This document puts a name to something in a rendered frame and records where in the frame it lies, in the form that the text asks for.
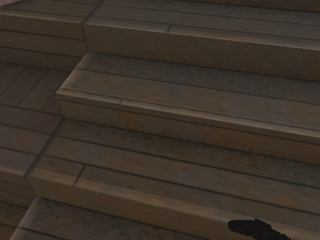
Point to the robot right hand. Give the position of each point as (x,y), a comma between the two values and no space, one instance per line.
(256,228)

